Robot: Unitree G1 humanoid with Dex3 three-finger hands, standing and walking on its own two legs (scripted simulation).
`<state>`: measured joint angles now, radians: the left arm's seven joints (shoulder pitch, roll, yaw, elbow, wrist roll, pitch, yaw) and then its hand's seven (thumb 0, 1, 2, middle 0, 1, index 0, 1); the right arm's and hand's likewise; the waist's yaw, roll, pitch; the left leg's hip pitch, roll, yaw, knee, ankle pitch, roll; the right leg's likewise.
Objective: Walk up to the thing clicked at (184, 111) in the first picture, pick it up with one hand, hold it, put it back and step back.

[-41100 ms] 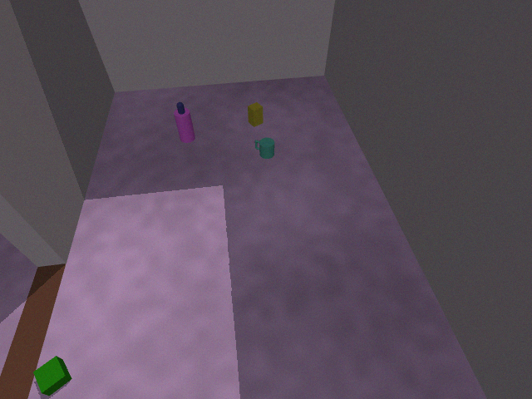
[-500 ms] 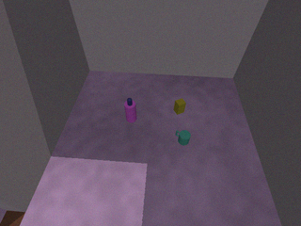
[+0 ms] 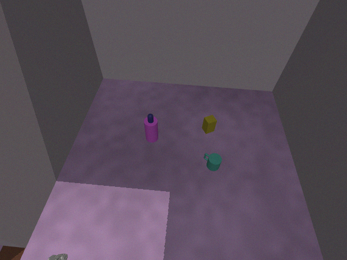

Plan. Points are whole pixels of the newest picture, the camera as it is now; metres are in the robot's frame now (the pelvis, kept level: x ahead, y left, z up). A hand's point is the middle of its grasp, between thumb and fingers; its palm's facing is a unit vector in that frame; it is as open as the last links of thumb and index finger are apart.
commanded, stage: step back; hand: left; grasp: from the side
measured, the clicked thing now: (151, 126) +0.98 +0.19 -0.64
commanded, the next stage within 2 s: stand in 0.20 s
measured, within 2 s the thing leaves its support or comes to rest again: neither
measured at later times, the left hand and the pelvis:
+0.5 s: hand out of the picture +0.09 +0.24 -0.14, palm faces -0.04 -0.94 -0.34, open 7.4 cm; pelvis +0.00 -0.01 +0.02, yaw -1 degrees
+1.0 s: hand out of the picture +0.06 +0.25 -0.14, palm faces -0.05 -0.94 -0.33, open 7.4 cm; pelvis -0.01 -0.01 +0.02, yaw +0 degrees
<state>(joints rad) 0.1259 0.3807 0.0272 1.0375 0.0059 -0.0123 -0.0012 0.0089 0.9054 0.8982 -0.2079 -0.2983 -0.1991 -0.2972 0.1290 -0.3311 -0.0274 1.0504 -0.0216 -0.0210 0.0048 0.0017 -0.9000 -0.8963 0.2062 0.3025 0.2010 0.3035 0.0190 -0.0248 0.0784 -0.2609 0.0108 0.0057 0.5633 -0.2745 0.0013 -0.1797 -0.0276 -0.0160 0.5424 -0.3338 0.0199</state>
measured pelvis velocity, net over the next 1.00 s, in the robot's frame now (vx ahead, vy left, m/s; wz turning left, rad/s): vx -0.01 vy -0.01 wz -0.01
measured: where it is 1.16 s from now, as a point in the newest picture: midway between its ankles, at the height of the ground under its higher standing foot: outside the picture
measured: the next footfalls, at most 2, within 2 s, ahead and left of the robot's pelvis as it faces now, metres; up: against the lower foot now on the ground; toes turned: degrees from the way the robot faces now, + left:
none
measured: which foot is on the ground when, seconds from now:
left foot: down 0.00-1.00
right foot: down 0.00-1.00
